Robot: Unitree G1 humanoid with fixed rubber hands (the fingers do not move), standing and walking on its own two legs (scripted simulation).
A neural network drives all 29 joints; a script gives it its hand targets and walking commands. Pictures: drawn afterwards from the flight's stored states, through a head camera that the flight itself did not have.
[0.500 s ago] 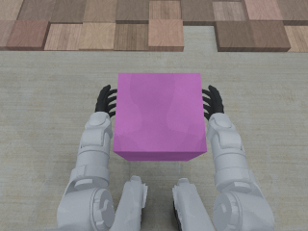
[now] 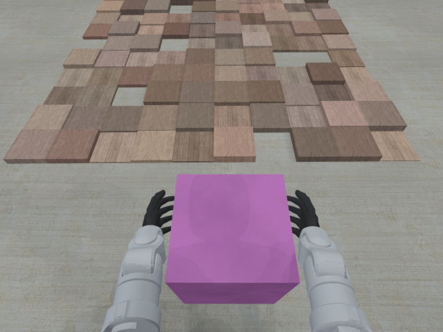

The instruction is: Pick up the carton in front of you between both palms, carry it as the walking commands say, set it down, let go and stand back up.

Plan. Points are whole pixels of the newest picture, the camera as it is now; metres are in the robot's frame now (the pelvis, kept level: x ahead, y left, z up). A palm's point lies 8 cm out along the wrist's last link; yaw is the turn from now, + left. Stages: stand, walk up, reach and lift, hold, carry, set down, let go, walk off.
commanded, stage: reach and lift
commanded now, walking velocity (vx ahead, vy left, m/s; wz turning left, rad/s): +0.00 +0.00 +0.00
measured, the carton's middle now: (229, 244) +0.32 +0.00 -0.09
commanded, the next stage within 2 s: hold in 1.22 s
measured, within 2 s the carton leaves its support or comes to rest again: neither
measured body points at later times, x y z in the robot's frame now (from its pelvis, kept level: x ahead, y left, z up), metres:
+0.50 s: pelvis +0.00 +0.00 +0.03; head -0.03 +0.00 +0.48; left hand +0.31 +0.15 +0.05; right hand +0.31 -0.15 +0.05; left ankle +0.02 +0.13 -0.71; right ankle +0.01 -0.13 -0.71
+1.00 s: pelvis +0.01 +0.00 +0.04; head -0.02 +0.00 +0.49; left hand +0.31 +0.15 +0.06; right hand +0.31 -0.15 +0.06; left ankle +0.02 +0.13 -0.71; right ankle +0.01 -0.13 -0.71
